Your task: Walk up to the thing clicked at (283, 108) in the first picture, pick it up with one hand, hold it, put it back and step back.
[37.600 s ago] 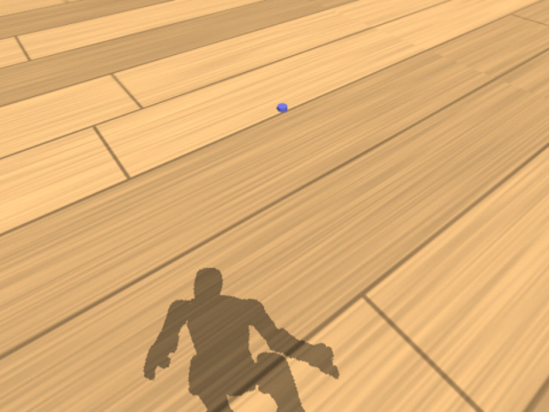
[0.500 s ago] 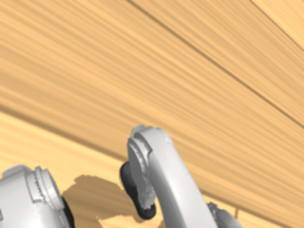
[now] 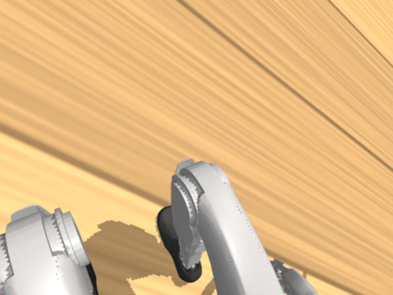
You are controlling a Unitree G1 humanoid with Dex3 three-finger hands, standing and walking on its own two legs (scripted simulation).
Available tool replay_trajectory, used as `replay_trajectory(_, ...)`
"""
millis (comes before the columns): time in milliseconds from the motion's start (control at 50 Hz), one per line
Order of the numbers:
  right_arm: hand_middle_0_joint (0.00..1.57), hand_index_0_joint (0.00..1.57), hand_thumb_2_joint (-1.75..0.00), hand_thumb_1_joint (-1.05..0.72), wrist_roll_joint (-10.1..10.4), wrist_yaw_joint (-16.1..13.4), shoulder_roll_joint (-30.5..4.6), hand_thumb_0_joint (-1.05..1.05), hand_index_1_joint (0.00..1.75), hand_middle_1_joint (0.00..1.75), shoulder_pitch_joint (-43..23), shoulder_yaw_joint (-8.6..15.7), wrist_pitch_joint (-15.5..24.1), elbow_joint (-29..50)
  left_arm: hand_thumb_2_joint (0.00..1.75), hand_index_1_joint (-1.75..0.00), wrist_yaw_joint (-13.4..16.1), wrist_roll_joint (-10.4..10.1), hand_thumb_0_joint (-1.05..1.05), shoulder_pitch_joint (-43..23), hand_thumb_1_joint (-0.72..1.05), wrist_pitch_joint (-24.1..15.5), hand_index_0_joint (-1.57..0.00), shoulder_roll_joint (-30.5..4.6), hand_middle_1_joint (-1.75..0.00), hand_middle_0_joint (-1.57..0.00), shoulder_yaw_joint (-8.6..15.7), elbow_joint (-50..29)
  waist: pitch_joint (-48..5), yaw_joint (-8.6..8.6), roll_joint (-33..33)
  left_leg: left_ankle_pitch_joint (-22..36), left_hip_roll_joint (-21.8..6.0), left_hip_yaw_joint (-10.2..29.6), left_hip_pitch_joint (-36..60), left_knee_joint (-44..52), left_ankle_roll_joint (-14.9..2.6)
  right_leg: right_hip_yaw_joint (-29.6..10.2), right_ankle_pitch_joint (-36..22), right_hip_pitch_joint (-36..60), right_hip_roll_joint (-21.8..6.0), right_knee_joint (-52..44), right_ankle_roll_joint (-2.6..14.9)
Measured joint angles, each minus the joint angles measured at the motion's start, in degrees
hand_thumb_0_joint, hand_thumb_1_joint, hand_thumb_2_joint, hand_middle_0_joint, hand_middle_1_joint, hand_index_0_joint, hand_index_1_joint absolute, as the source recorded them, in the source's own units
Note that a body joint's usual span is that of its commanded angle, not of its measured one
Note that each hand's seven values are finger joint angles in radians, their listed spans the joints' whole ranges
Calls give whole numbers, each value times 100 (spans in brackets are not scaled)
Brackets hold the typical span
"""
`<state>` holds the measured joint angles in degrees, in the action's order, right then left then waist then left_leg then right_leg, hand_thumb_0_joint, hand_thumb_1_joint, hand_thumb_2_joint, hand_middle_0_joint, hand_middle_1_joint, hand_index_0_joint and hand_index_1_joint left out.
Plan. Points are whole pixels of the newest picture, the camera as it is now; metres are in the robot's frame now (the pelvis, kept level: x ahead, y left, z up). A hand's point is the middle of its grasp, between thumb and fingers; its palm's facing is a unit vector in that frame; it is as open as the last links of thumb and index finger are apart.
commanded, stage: approach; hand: left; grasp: from above
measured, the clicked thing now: out of the picture +0.50 +0.34 -0.30
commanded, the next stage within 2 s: rest palm in 0.46 s
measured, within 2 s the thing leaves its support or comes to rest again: neither
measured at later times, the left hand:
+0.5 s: hand out of the picture +0.49 +0.34 -0.18, palm faces -0.43 -0.12 -0.90, open 11.8 cm
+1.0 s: hand out of the picture +0.48 +0.33 -0.23, palm faces -0.44 -0.14 -0.89, open 12.9 cm
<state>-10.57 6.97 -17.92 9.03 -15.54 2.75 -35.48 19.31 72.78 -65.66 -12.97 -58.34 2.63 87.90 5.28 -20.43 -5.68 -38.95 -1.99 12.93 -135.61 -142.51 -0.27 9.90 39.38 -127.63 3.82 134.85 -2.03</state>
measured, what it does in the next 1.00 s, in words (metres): stands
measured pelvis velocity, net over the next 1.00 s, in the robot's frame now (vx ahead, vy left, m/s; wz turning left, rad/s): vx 0.00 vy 0.00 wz -0.02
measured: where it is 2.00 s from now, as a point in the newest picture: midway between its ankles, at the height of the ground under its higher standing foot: (139, 278)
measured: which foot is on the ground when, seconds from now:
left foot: down 0.00-1.00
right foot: down 0.00-1.00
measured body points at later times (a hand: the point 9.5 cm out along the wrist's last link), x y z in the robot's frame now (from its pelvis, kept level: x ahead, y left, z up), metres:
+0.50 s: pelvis +0.00 +0.00 +0.00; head +0.26 +0.11 +0.35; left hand +0.51 +0.34 -0.13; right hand +0.04 -0.25 -0.07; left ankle +0.07 +0.13 -0.28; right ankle +0.11 -0.11 -0.28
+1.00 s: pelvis +0.00 +0.00 -0.01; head +0.28 +0.12 +0.32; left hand +0.50 +0.33 -0.18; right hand +0.04 -0.25 -0.06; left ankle +0.07 +0.13 -0.28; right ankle +0.11 -0.11 -0.28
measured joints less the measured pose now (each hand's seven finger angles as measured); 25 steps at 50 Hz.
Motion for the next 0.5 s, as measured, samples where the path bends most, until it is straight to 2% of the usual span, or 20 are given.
replay_trajectory(120,20,20,-89,-90,-22,71,15,0,30,30,-25,30,57,30,83,-90,188,19,0,-56,-28,200,-28,32,-91,-27,10,19,-75,-37,19,-18,4,-7,-17,12,-5,-5,22,-12,-4,-11,-4)
replay_trajectory(280,20,20,-89,-90,21,110,48,0,30,30,1,11,53,61,79,-87,-8,-150,0,19,-22,360,-33,111,-88,-31,4,60,-70,-45,130,11,-21,-43,-9,50,-29,-36,-19,-25,11,-41,-22)
replay_trajectory(500,20,20,-89,-90,53,66,51,0,30,30,87,-25,32,21,75,-84,-39,-155,0,-15,-17,258,-37,79,-86,-35,36,66,-28,-54,137,38,-35,-35,-20,39,-14,-32,-66,-63,25,-25,-14)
